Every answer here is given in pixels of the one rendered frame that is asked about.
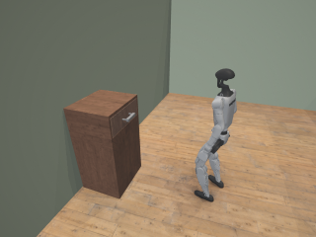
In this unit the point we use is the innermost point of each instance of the left robot shin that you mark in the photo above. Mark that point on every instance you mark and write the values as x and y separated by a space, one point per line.
202 178

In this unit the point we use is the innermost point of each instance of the cabinet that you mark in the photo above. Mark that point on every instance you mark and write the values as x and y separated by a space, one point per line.
106 164

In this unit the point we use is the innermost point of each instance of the robot left hand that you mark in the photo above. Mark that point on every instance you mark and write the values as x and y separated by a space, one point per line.
203 157

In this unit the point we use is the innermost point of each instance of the handle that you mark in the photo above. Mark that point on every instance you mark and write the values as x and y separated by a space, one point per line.
132 115

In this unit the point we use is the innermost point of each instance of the robot left forearm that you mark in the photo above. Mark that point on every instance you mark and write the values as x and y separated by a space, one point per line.
212 140

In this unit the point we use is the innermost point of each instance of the right robot upper arm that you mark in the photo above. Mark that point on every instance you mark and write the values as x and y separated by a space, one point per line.
235 108

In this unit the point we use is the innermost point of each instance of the left robot upper arm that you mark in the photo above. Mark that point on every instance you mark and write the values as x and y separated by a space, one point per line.
217 106

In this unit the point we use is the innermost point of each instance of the drawer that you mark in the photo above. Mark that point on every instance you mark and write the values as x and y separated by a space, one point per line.
117 122

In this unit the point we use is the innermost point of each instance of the robot left thigh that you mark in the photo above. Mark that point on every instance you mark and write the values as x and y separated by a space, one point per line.
215 147

